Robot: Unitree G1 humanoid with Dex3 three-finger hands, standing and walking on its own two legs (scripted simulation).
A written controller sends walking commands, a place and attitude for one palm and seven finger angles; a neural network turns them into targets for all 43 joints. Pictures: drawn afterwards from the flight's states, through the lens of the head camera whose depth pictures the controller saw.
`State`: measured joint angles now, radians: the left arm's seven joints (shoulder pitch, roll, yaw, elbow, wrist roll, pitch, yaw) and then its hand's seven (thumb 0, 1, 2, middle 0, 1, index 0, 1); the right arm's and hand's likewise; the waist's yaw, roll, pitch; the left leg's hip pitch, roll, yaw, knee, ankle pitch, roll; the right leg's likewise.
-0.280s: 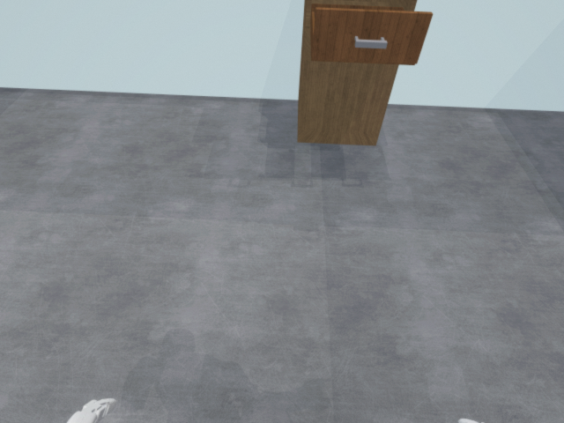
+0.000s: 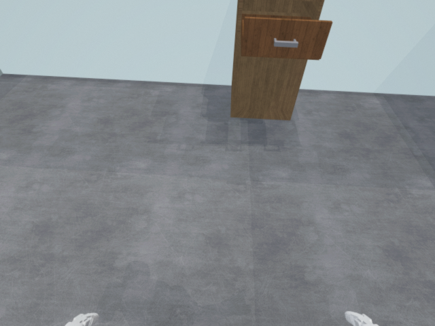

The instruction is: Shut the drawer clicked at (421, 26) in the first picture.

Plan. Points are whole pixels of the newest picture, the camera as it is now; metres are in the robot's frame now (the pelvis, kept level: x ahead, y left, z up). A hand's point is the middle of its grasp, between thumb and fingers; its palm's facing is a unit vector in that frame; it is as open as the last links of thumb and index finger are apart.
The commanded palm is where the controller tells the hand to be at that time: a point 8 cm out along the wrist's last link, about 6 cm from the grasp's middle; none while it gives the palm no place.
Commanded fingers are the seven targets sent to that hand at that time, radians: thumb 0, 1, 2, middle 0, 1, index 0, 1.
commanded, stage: stand and wait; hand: left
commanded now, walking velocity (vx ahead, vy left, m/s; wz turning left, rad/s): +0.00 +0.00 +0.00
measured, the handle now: (285, 42) +1.37 -0.24 -0.05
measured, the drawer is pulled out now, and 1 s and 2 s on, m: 0.30 0.30 0.30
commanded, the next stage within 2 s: look at it before walking up in 0.84 s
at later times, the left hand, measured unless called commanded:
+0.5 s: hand out of the picture +0.04 +0.23 -0.15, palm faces -0.02 -0.94 -0.34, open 7.4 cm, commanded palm none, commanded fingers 0.00 0.90 0.90 -0.20 -0.30 -0.20 -0.30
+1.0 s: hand out of the picture +0.03 +0.23 -0.15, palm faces -0.03 -0.95 -0.32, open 7.4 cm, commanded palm none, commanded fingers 0.00 0.90 0.90 -0.20 -0.30 -0.20 -0.30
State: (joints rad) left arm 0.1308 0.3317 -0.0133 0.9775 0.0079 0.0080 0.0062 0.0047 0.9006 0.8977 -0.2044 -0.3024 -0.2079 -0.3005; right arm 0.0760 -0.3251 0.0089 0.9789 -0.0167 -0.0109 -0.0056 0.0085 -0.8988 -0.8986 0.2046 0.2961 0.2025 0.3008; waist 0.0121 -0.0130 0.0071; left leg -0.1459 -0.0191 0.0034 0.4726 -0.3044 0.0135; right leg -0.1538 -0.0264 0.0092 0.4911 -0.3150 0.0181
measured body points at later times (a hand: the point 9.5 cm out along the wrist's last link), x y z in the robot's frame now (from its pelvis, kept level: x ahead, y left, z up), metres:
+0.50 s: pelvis -0.03 -0.02 +0.01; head -0.03 -0.02 +0.46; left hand +0.04 +0.28 -0.12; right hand +0.05 -0.31 -0.13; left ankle -0.03 +0.11 -0.74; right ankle -0.03 -0.13 -0.74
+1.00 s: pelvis -0.04 -0.02 +0.01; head -0.03 -0.02 +0.46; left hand +0.03 +0.27 -0.13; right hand +0.03 -0.31 -0.13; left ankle -0.03 +0.11 -0.74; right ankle -0.03 -0.13 -0.74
